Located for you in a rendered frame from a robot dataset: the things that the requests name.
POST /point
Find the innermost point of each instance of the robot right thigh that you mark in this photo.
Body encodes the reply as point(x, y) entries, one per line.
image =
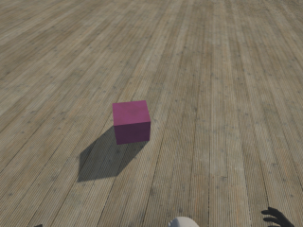
point(182, 222)

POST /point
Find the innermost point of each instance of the carton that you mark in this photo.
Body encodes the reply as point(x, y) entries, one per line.
point(132, 122)

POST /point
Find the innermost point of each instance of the robot right hand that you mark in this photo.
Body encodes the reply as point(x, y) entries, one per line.
point(279, 218)

